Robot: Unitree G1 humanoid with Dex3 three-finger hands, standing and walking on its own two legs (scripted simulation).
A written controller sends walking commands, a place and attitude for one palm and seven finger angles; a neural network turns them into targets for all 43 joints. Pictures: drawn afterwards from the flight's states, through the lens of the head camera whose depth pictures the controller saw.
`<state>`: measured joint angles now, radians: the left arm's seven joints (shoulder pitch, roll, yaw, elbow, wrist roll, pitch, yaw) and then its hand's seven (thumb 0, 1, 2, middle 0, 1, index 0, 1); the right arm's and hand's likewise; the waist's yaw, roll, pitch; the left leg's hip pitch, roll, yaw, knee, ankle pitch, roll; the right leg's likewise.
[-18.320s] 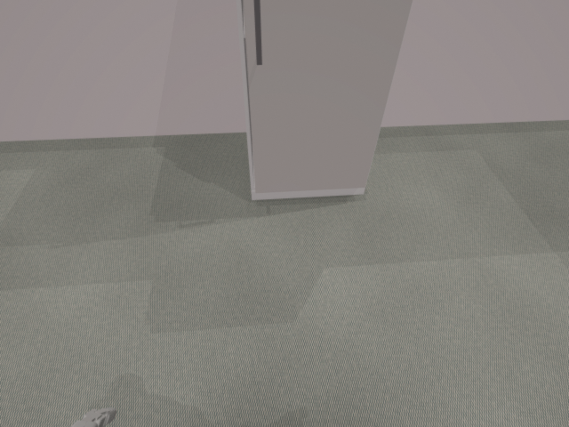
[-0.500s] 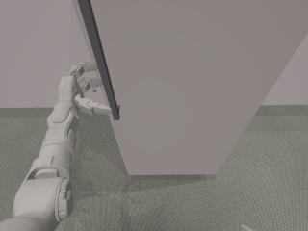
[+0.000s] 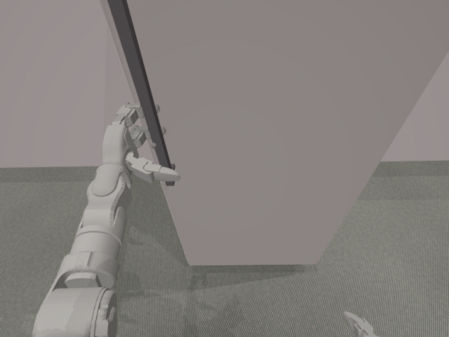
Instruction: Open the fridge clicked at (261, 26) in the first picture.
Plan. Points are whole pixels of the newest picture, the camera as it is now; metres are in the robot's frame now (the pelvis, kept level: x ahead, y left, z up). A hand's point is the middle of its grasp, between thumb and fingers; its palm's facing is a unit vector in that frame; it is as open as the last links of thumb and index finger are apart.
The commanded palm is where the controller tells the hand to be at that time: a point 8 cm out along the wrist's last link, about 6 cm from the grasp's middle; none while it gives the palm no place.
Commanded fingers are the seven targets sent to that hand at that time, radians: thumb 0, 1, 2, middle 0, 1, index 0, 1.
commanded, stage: slide the fingers in behind the handle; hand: left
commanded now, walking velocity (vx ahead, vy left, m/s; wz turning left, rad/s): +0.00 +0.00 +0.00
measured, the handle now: (147, 89) +0.47 +0.15 +0.21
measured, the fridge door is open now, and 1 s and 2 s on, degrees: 0 0 0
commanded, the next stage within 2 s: grip the handle and tug to test in 1.04 s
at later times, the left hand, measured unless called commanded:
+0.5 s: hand (158, 149) +0.40 +0.13 +0.13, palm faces +0.06 -1.00 +0.00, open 14.2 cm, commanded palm +0.37 +0.18 +0.13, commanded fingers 0.00 -0.50 0.30 -0.30 -1.20 -0.30 -1.20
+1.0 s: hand (160, 147) +0.41 +0.13 +0.13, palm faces +0.04 -1.00 +0.01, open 14.0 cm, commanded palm +0.38 +0.19 +0.13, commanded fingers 0.00 -0.50 0.30 -0.30 -1.20 -0.30 -1.20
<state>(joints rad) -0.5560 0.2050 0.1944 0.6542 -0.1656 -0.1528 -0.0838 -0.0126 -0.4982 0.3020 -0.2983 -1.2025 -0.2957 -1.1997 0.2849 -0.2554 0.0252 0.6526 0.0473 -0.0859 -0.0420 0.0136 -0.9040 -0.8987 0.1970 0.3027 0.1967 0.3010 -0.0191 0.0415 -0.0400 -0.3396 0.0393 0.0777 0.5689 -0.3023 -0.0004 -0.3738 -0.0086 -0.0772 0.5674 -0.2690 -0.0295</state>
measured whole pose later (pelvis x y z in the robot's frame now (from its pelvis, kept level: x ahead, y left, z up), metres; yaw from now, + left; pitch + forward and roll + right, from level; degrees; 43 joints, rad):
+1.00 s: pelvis +0.00 +0.00 +0.00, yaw +0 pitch +3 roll +0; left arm -0.57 0.18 0.17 0.67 -0.15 -0.13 -0.04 -0.01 -0.50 0.30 -0.29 -1.20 -0.29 -1.20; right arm 0.28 -0.25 0.03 0.67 0.04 -0.06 -0.05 0.01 -0.90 -0.90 0.20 0.30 0.20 0.30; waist -0.03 0.03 -0.03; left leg -0.31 0.04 0.08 0.55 -0.29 0.00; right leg -0.35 -0.01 -0.08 0.54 -0.26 -0.03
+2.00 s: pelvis +0.00 +0.00 +0.00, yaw +0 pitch +3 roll +0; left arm -0.54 0.17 0.16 0.63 -0.15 -0.12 -0.04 0.01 0.75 0.83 -0.40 -1.39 -0.40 -1.37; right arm 0.27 -0.25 0.03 0.66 0.04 -0.05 -0.05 0.01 -0.90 -0.90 0.20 0.30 0.20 0.30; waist -0.03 0.04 -0.03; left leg -0.29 0.04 0.07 0.53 -0.29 -0.01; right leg -0.33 0.00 -0.08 0.53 -0.26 -0.03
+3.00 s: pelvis +0.05 +0.00 +0.01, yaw -1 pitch +3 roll +0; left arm -0.24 0.12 0.11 0.18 -0.15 0.09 0.01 0.02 0.79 0.81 -0.28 -1.36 -0.31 -1.35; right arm 0.23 -0.22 0.02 0.57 0.03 0.01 -0.02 0.01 -0.90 -0.90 0.20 0.30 0.20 0.30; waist -0.01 0.04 -0.06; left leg -0.20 0.04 0.10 0.48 -0.32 0.00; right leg -0.24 0.00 -0.05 0.48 -0.29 -0.02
